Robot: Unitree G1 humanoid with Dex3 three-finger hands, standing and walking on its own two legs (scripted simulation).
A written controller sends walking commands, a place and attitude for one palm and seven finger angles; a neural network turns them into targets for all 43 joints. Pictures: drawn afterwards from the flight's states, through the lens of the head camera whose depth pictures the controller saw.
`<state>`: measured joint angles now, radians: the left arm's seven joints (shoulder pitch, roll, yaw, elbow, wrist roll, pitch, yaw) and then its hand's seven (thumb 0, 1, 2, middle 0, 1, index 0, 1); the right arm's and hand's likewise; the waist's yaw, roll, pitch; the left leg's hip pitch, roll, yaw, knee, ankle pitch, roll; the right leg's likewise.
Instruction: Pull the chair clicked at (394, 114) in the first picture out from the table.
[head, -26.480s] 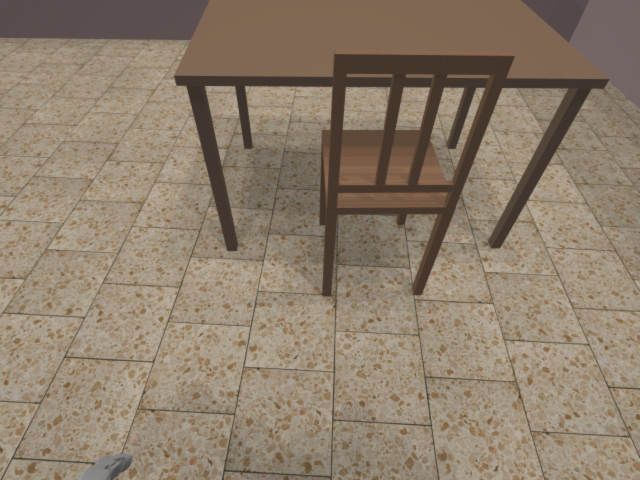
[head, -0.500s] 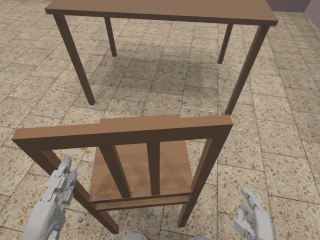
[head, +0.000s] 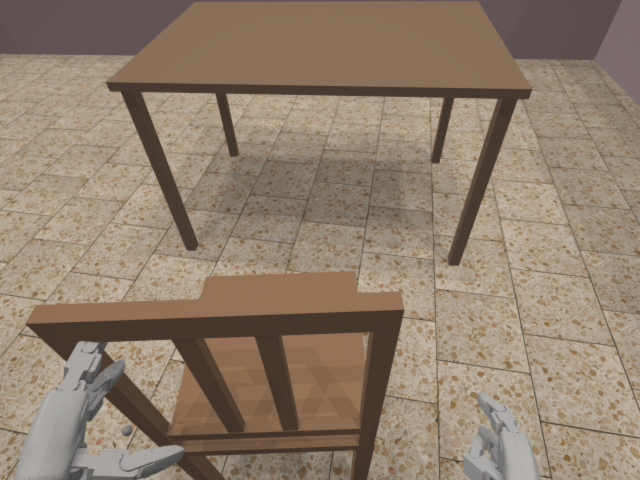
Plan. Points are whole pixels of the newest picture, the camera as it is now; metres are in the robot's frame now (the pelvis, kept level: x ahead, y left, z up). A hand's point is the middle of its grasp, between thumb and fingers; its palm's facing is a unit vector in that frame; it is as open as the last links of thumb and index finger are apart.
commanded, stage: draw the hand back to the body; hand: left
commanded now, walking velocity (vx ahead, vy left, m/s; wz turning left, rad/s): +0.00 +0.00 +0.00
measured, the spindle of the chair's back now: (215, 389) +0.25 +0.17 -0.05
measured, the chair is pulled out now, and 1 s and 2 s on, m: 0.64 0.64 0.66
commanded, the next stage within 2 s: step back with the hand held close in 0.74 s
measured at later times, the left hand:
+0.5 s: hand (92, 414) +0.17 +0.25 +0.08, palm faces +0.27 -0.83 -0.49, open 7.5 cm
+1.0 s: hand (81, 422) +0.16 +0.26 +0.08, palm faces +0.23 -0.83 -0.51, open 6.7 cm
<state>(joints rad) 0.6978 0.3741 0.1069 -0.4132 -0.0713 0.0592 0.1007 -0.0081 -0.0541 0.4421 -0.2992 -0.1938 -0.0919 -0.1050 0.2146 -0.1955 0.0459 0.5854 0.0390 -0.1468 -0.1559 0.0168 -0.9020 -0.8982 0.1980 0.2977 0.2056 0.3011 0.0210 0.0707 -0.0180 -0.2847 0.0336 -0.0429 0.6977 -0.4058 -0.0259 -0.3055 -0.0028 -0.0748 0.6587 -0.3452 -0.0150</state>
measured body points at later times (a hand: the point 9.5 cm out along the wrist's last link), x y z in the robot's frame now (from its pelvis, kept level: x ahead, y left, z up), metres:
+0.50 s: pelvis +0.02 +0.00 +0.01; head +0.02 -0.02 +0.46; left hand +0.15 +0.29 +0.11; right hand +0.23 -0.20 -0.07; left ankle -0.02 +0.13 -0.72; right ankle +0.00 -0.11 -0.72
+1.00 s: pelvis +0.00 -0.01 +0.02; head +0.03 -0.02 +0.47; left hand +0.14 +0.30 +0.11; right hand +0.20 -0.21 -0.07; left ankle -0.02 +0.13 -0.72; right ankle +0.00 -0.11 -0.72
